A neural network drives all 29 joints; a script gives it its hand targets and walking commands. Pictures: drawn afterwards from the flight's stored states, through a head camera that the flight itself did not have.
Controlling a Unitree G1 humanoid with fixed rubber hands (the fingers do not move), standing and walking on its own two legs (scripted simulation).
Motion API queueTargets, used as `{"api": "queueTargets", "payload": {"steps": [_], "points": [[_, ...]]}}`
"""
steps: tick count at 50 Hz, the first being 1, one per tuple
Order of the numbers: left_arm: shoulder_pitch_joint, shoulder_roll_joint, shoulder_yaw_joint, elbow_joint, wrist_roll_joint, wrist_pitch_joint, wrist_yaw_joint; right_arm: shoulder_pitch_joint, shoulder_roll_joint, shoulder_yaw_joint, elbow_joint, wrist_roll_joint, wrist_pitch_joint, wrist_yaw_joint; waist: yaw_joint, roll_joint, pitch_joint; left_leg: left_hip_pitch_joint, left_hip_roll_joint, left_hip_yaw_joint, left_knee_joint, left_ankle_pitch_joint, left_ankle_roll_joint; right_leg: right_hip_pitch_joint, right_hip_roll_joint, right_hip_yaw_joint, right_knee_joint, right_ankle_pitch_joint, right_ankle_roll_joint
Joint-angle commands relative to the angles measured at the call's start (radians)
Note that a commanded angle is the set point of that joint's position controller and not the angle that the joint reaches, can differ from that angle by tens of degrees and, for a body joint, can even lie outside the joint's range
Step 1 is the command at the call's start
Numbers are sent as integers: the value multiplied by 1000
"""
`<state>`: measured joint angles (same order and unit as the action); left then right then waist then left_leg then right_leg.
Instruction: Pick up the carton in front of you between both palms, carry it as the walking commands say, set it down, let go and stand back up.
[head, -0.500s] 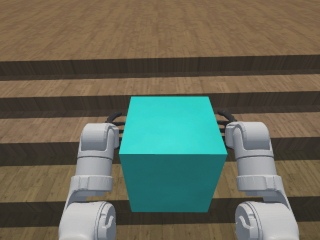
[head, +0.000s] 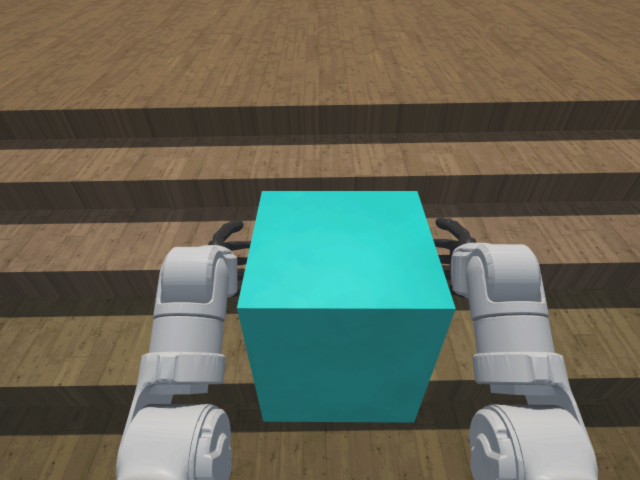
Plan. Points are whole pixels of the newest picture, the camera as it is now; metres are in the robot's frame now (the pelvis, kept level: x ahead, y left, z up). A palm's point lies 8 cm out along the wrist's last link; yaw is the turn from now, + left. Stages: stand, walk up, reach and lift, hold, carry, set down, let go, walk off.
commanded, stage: carry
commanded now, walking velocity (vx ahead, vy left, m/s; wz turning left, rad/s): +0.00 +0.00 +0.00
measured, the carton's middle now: (339, 308) +0.34 +0.00 +0.05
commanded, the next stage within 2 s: none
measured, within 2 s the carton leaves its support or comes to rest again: neither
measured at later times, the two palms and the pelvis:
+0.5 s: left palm (220, 256) +0.35 +0.15 +0.14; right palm (464, 255) +0.35 -0.15 +0.15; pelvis +0.01 +0.00 +0.00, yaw +0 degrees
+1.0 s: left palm (207, 154) +0.53 +0.20 +0.19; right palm (405, 149) +0.55 -0.10 +0.18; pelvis +0.16 +0.04 +0.01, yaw -1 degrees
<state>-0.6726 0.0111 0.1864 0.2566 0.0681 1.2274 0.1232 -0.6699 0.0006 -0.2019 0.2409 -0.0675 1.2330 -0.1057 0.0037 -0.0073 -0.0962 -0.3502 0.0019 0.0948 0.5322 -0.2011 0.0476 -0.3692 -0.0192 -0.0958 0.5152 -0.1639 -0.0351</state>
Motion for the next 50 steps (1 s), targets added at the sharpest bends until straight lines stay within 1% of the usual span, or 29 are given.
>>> {"api": "queueTargets", "payload": {"steps": [1, 17, 20, 22, 23, 25, 26, 27, 28, 29, 30, 31, 32, 33, 34, 35, 36, 37, 38, 39, 41, 42, 44, 45, 46, 47, 48, 49, 50], "points": [[-750, -1138, -533, -137, -436, -32, -243, -723, 1107, 537, -108, 414, -35, 221, 0, 13, -336, 96, 138, -143, -104, -22, 52, 123, -119, 130, -79, -49, -56], [-752, -1139, -537, -148, -438, -32, -242, -726, 1112, 546, -121, 417, -34, 220, -1, 10, -347, 107, 137, -136, -88, 10, 50, 122, -124, 127, -74, -30, -56], [-798, -1134, -552, -185, -454, -31, -238, -773, 1108, 558, -159, 435, -32, 216, 0, 17, -328, 68, 129, -149, -122, -223, 55, 86, -101, 118, -86, -236, -60], [-833, -1120, -564, -217, -468, -23, -229, -811, 1096, 569, -196, 450, -23, 206, -9, 31, -314, 48, 119, -171, -123, -387, 87, 34, -65, 98, -37, -381, -81], [-854, -1111, -567, -235, -474, -17, -223, -828, 1083, 573, -216, 455, -16, 199, -20, 47, -308, 51, 131, -198, -134, -437, 108, 0, -45, 83, 4, -398, -89], [-883, -1083, -566, -263, -481, 1, -210, -848, 1047, 572, -248, 462, 1, 185, -38, 117, -321, 66, 182, -277, -192, -481, 152, -27, 13, 20, 142, -299, -88], [-876, -1063, -557, -262, -480, 14, -203, -840, 1026, 565, -252, 463, 12, 178, -37, 140, -342, 62, 222, -319, -221, -516, 176, -17, 20, 14, 223, -227, -86], [-863, -1041, -543, -247, -479, 28, -199, -840, 1010, 556, -245, 462, 23, 173, -29, 137, -349, 56, 247, -337, -220, -520, 195, -24, 7, 30, 242, -189, -84], [-851, -1030, -531, -233, -477, 42, -196, -839, 996, 549, -236, 457, 35, 168, -12, 125, -354, 61, 247, -315, -191, -490, 202, -18, -6, 48, 184, -188, -89], [-850, -1017, -517, -216, -475, 56, -195, -842, 992, 542, -220, 453, 46, 165, -9, 85, -341, 64, 222, -273, -142, -432, 190, 10, -1, 52, 91, -185, -101], [-849, -1004, -503, -194, -470, 68, -196, -838, 988, 535, -201, 448, 55, 163, -2, 61, -333, 11, 174, -211, -100, -363, 159, 91, -7, 79, 14, -174, -116], [-852, -999, -494, -173, -464, 73, -199, -840, 987, 529, -187, 444, 63, 163, 18, -33, -314, -88, 113, -124, 31, -297, 114, 159, -78, 219, -64, -243, -143], [-846, -993, -482, -149, -457, 76, -202, -863, 1000, 522, -174, 446, 71, 165, 41, -177, -304, -202, 41, -25, 202, -222, 71, 258, -170, 398, -175, -320, -192], [-837, -995, -470, -128, -453, 79, -205, -876, 1001, 511, -154, 444, 77, 167, 57, -242, -309, -327, 20, 5, 304, -242, 49, 378, -248, 535, -227, -314, -245], [-848, -1004, -465, -121, -457, 81, -209, -888, 1003, 501, -136, 438, 81, 169, 77, -232, -317, -442, 20, 6, 398, -276, 39, 482, -296, 601, -235, -261, -280], [-881, -1019, -469, -133, -472, 79, -212, -899, 1007, 493, -123, 432, 82, 171, 91, -164, -324, -522, 23, -13, 540, -270, 31, 542, -319, 637, -223, -166, -298], [-927, -1034, -480, -162, -489, 76, -214, -900, 1013, 481, -111, 427, 82, 172, 100, -104, -328, -614, 20, -24, 730, -289, 25, 585, -332, 639, -198, -48, -314], [-972, -1046, -488, -195, -504, 73, -213, -898, 1020, 470, -101, 425, 82, 171, 108, -74, -336, -726, 20, -35, 968, -325, 26, 631, -337, 625, -177, 45, -329], [-1012, -1053, -494, -233, -516, 70, -210, -904, 1022, 459, -102, 425, 84, 169, 110, -59, -345, -828, 38, -80, 1174, -352, 38, 660, -330, 594, -148, 95, -326], [-1031, -1056, -493, -254, -522, 71, -207, -907, 1022, 447, -98, 424, 89, 166, 114, -53, -346, -926, 47, -113, 1319, -369, 56, 688, -325, 571, -132, 71, -310], [-1047, -1055, -483, -267, -523, 79, -205, -893, 1005, 428, -81, 407, 99, 155, 111, -46, -342, -1033, 58, -130, 1456, -346, 87, 701, -304, 526, -132, -69, -255], [-1054, -1054, -481, -265, -526, 82, -207, -882, 995, 421, -75, 395, 102, 149, 112, -37, -321, -1072, 66, -130, 1480, -338, 85, 690, -309, 517, -149, -122, -238], [-1061, -1058, -475, -253, -528, 86, -217, -871, 983, 416, -67, 373, 104, 138, 106, -44, -261, -1112, 82, -107, 1494, -328, 61, 626, -311, 488, -198, -213, -216], [-1062, -1060, -469, -242, -528, 87, -225, -865, 981, 416, -66, 365, 104, 135, 100, -58, -223, -1112, 91, -87, 1453, -325, 46, 573, -300, 454, -237, -253, -202], [-1060, -1066, -466, -234, -532, 87, -231, -883, 983, 415, -65, 358, 103, 132, 80, -74, -197, -1053, 112, -74, 1328, -328, 44, 497, -250, 409, -276, -289, -176], [-1052, -1067, -462, -215, -529, 87, -238, -877, 990, 420, -61, 354, 101, 129, 68, -114, -162, -976, 123, -37, 1216, -319, 37, 418, -228, 359, -341, -266, -174], [-1036, -1084, -459, -207, -535, 85, -245, -885, 999, 433, -69, 350, 97, 129, 52, -99, -174, -733, 130, 8, 981, -287, 34, 260, -197, 274, -439, -123, -177], [-1050, -1092, -464, -216, -537, 84, -249, -896, 1006, 449, -81, 353, 93, 129, 43, -109, -179, -442, 95, 91, 727, -239, 40, 87, -148, 139, -481, 49, -165], [-1041, -1101, -458, -209, -529, 85, -251, -908, 1028, 455, -95, 362, 88, 127, -2, -246, -250, -246, 51, 123, 685, -111, 64, 77, -158, 74, -419, 462, -161]]}}
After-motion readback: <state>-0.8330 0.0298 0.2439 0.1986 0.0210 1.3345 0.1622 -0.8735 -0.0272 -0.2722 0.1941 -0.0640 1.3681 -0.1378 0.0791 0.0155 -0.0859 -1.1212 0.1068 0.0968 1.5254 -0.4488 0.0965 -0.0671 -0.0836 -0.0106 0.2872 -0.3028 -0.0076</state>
